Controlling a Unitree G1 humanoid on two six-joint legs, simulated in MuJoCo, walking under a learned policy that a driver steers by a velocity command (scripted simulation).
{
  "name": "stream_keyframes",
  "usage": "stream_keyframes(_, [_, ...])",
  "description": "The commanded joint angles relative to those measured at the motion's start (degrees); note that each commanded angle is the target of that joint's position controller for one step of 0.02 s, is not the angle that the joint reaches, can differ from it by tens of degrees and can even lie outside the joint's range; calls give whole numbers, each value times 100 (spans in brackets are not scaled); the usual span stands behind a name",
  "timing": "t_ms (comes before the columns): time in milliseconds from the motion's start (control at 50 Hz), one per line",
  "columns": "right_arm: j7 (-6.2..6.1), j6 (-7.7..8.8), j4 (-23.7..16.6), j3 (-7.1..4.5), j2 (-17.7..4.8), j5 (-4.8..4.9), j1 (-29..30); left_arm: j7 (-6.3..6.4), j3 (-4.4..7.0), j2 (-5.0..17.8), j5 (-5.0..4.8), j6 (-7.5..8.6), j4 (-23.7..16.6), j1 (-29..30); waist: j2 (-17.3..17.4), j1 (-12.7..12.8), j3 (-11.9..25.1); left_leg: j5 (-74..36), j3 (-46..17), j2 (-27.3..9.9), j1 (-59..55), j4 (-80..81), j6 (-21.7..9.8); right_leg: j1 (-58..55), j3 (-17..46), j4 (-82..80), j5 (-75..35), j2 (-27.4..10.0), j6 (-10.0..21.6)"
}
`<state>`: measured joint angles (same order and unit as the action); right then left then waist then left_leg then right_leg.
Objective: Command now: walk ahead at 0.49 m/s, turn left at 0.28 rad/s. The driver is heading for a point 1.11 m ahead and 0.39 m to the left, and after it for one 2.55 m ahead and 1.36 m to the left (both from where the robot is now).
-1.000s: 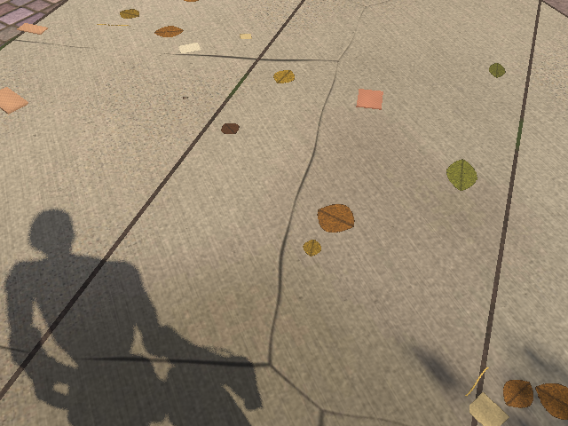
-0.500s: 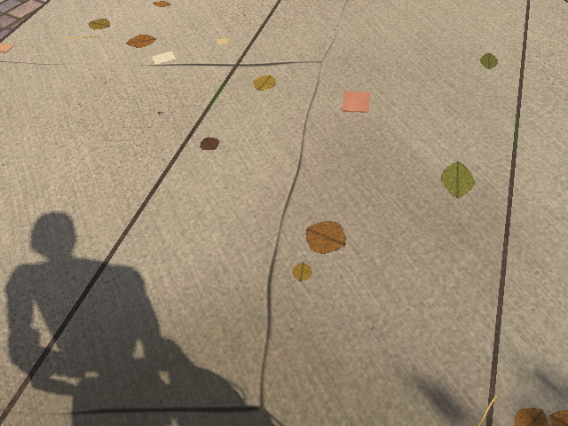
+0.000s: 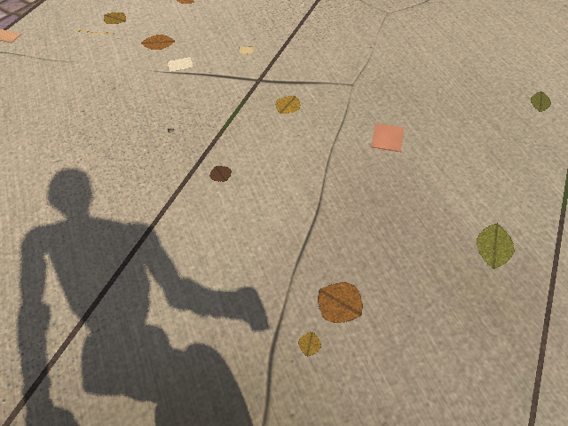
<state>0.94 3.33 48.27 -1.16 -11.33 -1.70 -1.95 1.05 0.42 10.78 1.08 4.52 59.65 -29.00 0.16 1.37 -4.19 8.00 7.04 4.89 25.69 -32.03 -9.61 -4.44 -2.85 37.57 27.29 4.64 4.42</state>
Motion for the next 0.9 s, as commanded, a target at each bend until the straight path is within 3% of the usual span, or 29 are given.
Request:
stream_keyframes(20, [-5, -81, 553, -451, -1332, 145, -2302, -69, 147, 622, 46, 92, -548, -171, 743, -708, 1620, 1354, -5181, -2399, -4242, 1545, -1627, 4131, 555, 4681, -23, -37, -24])
stream_keyframes(40, [9, -71, 399, -399, -1080, 185, -1611, -91, 185, 861, 51, 154, -799, 495, 327, -496, 638, 1801, -4420, -2255, -3319, 1928, -1390, 4457, 684, 4302, -722, -433, 48])
stream_keyframes(60, [27, -48, 362, -344, -812, 160, -1330, -111, 213, 944, 51, 205, -906, 864, -47, -364, 235, 1289, -3928, -2064, -2549, 2123, -1194, 4230, 634, 3915, -1048, -605, 43])
stream_keyframes(80, [17, -1, 398, -304, -686, 123, -1285, -111, 218, 878, 63, 181, -953, 993, -279, -154, 35, 506, -3499, -1818, -1994, 2169, -1014, 3935, 660, 3599, -1126, -744, -22])
stream_keyframes(120, [-30, 97, 483, -265, -656, 135, -1390, -130, 179, 656, 136, -2, -1015, 911, -234, 112, 93, -329, -2877, -1477, -1394, 2212, -822, 3411, 645, 3030, -1070, -888, -220])
stream_keyframes(160, [-49, 158, 537, -297, -825, 154, -1610, -146, 154, 547, 160, -116, -1118, 1056, -104, 132, 110, -687, -2531, -1283, -1139, 2255, -779, 3383, 498, 2574, -1159, -928, -376])
stream_keyframes(220, [-62, 137, 577, -309, -914, 173, -1996, -155, 163, 619, 144, -190, -1484, 1978, 86, -114, -106, -660, -2424, -1103, -1094, 2412, -574, 3858, 344, 1713, -1938, -995, -589])
stream_keyframes(300, [-74, 87, 618, -313, -920, 168, -2602, -192, 166, 676, 116, -224, -1796, 2820, 247, -500, 45, -1303, -2503, -1031, -1882, 2142, -201, 4330, 347, 936, -2743, -882, -685])
stream_keyframes(420, [-165, 32, 582, -332, -981, 60, -3086, -244, 85, 680, 62, -159, -2264, 3832, 447, -827, 38, -2236, -2809, -1107, -2893, 1528, -305, 4580, 325, 46, -2395, -551, -637])
stream_keyframes(460, [-209, 26, 512, -363, -1056, 42, -2970, -245, 79, 737, 23, -93, -2353, 3801, 538, -723, 65, -2527, -2942, -1176, -2910, 1297, -244, 4122, 383, -385, -2267, -458, -539])
stream_keyframes(480, [-227, 27, 448, -384, -1116, 48, -2768, -228, 97, 803, 6, -61, -2314, 3541, 585, -548, 119, -2719, -2950, -1165, -2725, 1148, -140, 3572, 396, -650, -2133, -389, -463])
stream_keyframes(500, [-217, 42, 369, -403, -1190, 58, -2510, -187, 143, 913, -10, -28, -2183, 3037, 599, -286, 298, -3192, -2902, -1068, -2429, 801, 5, 2700, 365, -900, -1939, -245, -357])
stream_keyframes(520, [-163, 81, 328, -415, -1240, 94, -2355, -123, 221, 1082, -17, 27, -1955, 2261, 425, 67, 700, -3478, -2767, -835, -2192, 21, 142, 1596, 334, -1231, -2094, -185, -221])
stream_keyframes(540, [-94, 145, 227, -395, -1136, 165, -2252, -26, 324, 1390, 74, 103, -1798, 1361, 140, 459, 1328, -2641, -2551, -533, -1473, -1168, 269, 164, 895, -1264, -1847, -839, 13])
stream_keyframes(560, [-100, 179, 8, -281, -608, 331, -2505, 77, 435, 1858, 240, 88, -1798, 618, -814, 529, 2221, 273, -1852, -36, -236, -2807, 411, -1353, 2660, -1315, -1183, -2510, 342])
stream_keyframes(580, [-131, 125, -101, -307, -788, 308, -2923, 35, 497, 1933, 184, -10, -1776, 850, -1770, 147, 2525, 2405, -1432, 281, 804, -3752, 434, -1502, 4755, -1960, -860, -3132, 893])
stream_keyframes(600, [-167, 16, 80, -350, -1048, 132, -2714, 1, 414, 1338, 133, -55, -1874, 1310, -737, -22, 1521, 1841, -1426, -242, 1161, -4126, 429, -601, 4153, -2066, -244, -2880, 819])
stream_keyframes(620, [-94, -15, 47, -345, -981, 62, -2280, -26, 316, 913, 84, -46, -1907, 1614, -175, -13, 857, 1355, -1342, -407, 1087, -3964, 471, 195, 3223, -2224, -482, -2532, 698])
stream_keyframes(640, [-37, -45, -11, -337, -849, 54, -2101, -44, 272, 778, 107, -29, -1864, 1722, -163, -111, 530, 1141, -1281, -562, 956, -3753, 511, 717, 2546, -2424, -1067, -2267, 555])
stream_keyframes(680, [72, -180, -79, -328, -746, -53, -2005, -50, 261, 762, 65, 62, -1676, 1533, -495, -231, 337, 1030, -1170, -720, 774, -3579, 576, 1180, 1696, -2607, -1961, -1971, 439])
stream_keyframes(740, [174, -283, -315, -301, -654, -50, -1610, -103, 293, 805, -26, 218, -1502, 1240, -529, -267, 350, 674, -1099, -792, 1111, -3516, 604, 1113, 1065, -2769, -2945, -1978, 491])
stream_keyframes(820, [272, -288, -676, -241, -602, -35, -780, -119, 299, 808, -3, 210, -1332, 954, -476, -178, 180, -124, -930, -852, 1583, -2862, 682, 999, 259, -2887, -3491, -1847, 457])
stream_keyframes(900, [370, -237, -978, -120, -475, -16, 59, -101, 329, 963, -2, 185, -1206, 730, -480, 9, 15, -854, -511, -827, 1178, -1420, 614, 949, -354, -2882, -3635, -1757, 310])
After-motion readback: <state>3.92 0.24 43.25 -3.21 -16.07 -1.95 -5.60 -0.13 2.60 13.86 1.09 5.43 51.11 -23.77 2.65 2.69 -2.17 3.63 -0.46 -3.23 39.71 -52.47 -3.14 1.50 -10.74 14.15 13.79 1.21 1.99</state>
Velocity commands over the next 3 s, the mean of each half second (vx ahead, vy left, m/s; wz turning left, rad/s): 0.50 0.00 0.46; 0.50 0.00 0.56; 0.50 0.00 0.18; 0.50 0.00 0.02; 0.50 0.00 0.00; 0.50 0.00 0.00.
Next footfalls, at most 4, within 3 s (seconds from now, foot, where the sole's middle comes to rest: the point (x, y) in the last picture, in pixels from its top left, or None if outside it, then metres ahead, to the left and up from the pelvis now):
0.54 right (337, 407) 0.49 -0.07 -0.75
1.08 left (203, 351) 0.62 0.25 -0.75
1.64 right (198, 231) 0.97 0.30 -0.75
2.18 left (93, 198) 1.09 0.62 -0.75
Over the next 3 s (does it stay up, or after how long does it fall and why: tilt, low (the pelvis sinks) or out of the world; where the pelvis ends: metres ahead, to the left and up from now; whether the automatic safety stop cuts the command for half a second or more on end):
stays up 1.37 0.70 0.03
